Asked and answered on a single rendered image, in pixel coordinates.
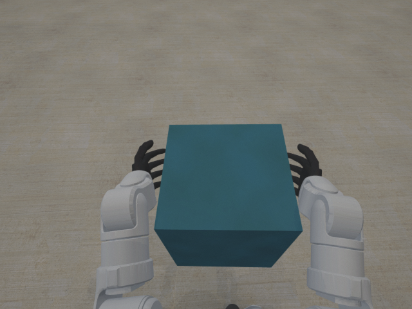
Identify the robot right hand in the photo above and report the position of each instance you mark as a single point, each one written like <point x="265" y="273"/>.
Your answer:
<point x="310" y="166"/>

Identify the left robot upper arm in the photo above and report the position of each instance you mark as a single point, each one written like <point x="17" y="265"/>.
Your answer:
<point x="135" y="302"/>

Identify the robot right forearm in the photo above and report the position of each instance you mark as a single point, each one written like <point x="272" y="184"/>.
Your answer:
<point x="336" y="228"/>

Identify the robot left forearm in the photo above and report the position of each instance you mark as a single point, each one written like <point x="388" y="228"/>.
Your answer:
<point x="125" y="263"/>

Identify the carton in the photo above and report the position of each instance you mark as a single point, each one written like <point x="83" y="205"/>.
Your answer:
<point x="227" y="196"/>

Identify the robot left hand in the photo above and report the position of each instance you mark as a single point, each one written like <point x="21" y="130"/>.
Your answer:
<point x="142" y="158"/>

